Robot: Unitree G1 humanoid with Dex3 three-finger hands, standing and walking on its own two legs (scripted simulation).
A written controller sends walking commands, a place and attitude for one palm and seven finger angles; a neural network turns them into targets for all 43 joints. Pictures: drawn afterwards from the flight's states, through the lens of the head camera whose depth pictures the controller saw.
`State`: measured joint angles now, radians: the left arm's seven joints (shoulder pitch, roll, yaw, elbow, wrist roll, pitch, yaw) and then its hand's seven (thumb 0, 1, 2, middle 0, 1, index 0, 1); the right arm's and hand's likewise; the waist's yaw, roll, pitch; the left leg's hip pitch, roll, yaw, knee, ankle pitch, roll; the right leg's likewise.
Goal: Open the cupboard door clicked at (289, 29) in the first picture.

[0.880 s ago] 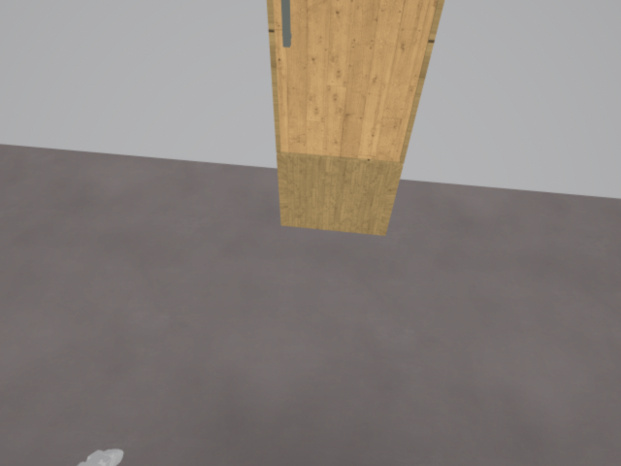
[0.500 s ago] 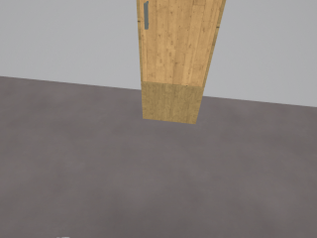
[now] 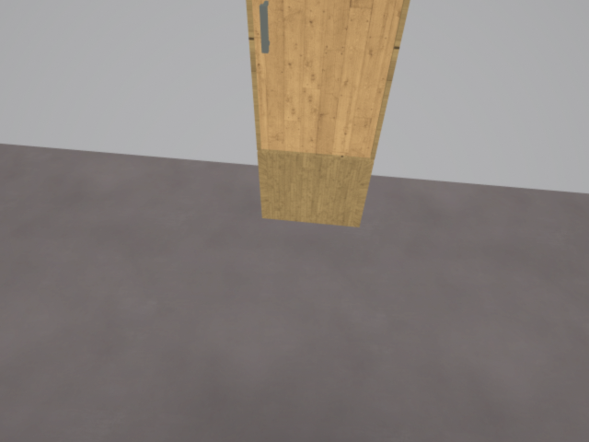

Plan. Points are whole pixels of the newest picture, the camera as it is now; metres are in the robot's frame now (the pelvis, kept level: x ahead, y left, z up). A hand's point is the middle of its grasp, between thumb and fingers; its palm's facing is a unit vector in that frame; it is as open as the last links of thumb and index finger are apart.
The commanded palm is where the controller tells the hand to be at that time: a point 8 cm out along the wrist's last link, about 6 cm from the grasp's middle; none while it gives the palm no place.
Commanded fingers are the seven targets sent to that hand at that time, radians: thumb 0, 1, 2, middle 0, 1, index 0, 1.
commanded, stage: look at it before walking up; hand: left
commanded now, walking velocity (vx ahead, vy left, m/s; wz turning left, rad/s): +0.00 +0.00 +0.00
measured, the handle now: (265, 27) +1.16 +0.15 +0.10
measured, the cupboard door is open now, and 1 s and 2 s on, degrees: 0 0 0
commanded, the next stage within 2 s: walk to a spot facing it in 0.56 s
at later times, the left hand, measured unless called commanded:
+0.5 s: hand out of the picture +0.07 +0.25 -0.16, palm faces -0.04 -0.94 -0.33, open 7.4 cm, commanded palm none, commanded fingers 0.00 0.90 0.90 -0.20 -0.30 -0.20 -0.30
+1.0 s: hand out of the picture +0.03 +0.21 -0.20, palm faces +0.01 -0.99 -0.17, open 7.4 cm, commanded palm none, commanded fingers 0.00 0.90 0.90 -0.20 -0.30 -0.20 -0.30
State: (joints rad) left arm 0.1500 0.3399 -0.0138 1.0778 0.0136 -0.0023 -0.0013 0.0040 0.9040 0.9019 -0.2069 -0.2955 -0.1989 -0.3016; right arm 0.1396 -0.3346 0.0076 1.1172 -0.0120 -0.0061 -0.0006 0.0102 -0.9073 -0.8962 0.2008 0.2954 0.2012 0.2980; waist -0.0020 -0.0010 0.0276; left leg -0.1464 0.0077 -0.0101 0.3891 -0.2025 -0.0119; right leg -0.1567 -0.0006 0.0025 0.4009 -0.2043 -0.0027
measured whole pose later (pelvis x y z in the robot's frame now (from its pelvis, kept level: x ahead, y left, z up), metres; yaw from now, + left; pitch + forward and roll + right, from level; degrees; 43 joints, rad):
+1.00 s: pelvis +0.06 +0.02 -0.02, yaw -1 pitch -1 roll +0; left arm 0.38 0.21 0.01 1.11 0.02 0.01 -0.01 0.00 0.91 0.90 -0.21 -0.30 -0.20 -0.30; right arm 0.33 -0.20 0.00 1.12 -0.03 -0.04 0.00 0.01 -0.91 -0.90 0.20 0.29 0.20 0.30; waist 0.01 -0.03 -0.02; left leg -0.15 0.01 0.05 0.57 -0.40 0.01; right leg -0.21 -0.01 0.00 0.68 -0.42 -0.02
